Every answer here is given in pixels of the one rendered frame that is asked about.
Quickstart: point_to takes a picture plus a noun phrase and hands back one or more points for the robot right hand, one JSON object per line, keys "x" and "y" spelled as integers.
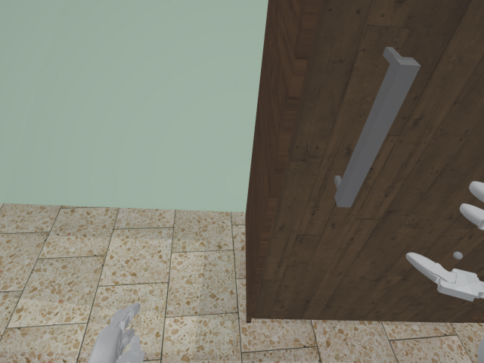
{"x": 461, "y": 284}

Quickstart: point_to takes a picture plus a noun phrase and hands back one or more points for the robot left hand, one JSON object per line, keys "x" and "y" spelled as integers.
{"x": 111, "y": 341}

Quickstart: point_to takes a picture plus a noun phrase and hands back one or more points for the handle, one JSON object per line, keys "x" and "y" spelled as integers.
{"x": 395, "y": 86}

